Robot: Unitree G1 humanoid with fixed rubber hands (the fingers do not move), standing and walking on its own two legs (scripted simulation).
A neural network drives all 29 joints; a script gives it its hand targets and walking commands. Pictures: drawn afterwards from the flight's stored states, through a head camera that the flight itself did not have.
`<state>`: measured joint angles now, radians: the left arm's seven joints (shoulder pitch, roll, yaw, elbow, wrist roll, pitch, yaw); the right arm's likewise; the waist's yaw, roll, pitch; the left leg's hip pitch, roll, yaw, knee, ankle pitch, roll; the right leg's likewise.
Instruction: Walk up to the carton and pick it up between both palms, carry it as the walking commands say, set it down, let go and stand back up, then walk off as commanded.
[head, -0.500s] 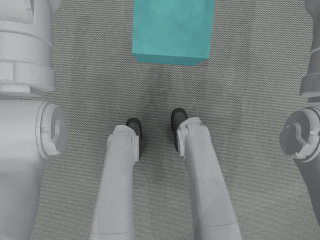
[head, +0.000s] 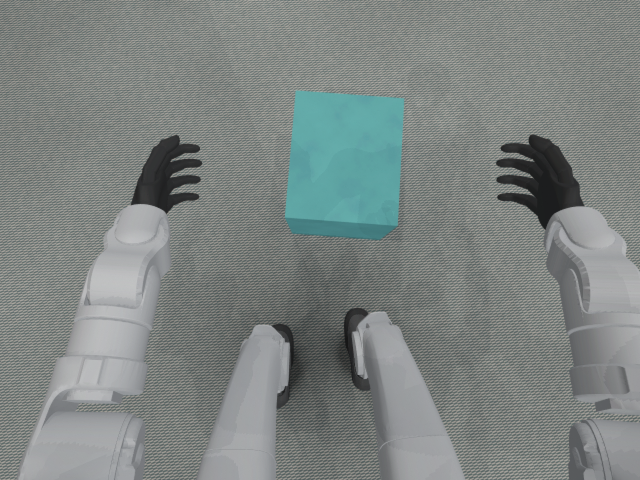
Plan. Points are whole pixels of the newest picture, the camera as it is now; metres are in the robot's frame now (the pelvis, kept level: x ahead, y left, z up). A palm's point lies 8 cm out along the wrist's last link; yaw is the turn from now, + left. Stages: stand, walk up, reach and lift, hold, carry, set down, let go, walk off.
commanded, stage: let go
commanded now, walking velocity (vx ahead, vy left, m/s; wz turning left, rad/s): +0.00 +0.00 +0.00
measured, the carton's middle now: (342, 173) +0.59 -0.08 -0.56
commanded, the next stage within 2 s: stand in 1.00 s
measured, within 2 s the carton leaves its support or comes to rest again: neither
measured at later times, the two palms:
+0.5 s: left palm (49, 377) +0.26 +0.24 +0.00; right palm (606, 369) +0.23 -0.24 +0.01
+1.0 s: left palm (32, 367) +0.27 +0.23 +0.02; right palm (612, 323) +0.27 -0.24 +0.02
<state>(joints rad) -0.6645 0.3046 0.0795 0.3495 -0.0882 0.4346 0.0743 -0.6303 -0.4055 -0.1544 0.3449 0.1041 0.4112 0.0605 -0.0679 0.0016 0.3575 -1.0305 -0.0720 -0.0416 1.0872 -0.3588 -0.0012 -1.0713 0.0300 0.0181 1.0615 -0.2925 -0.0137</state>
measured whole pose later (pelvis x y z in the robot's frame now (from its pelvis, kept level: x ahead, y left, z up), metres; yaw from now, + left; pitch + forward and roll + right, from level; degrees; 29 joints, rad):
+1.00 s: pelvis +0.11 +0.01 +0.09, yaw -1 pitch -2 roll +0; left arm 0.24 0.21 0.02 0.42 -0.03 0.12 -0.06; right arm 0.19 -0.24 -0.09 0.47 0.04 0.18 0.07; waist 0.01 0.00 0.04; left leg -0.19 -0.04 -0.05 0.56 -0.33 0.02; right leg -0.23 0.03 0.02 0.55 -0.28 -0.01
